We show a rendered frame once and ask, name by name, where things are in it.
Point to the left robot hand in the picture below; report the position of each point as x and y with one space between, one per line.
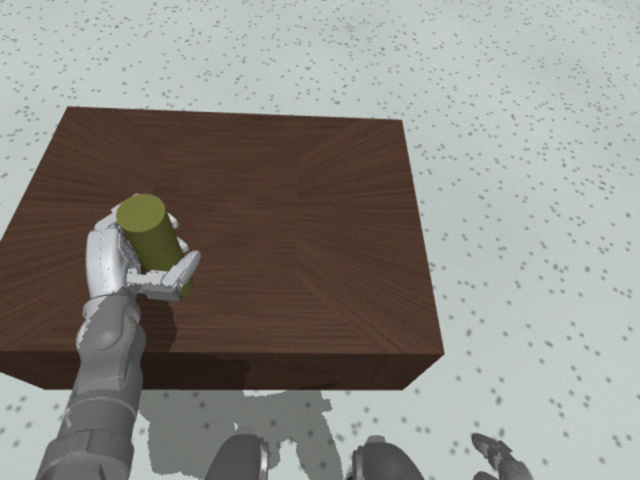
113 267

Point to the right robot hand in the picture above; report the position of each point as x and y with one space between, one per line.
501 458

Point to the can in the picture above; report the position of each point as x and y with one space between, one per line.
145 222

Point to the left robot arm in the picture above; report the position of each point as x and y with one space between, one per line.
94 440

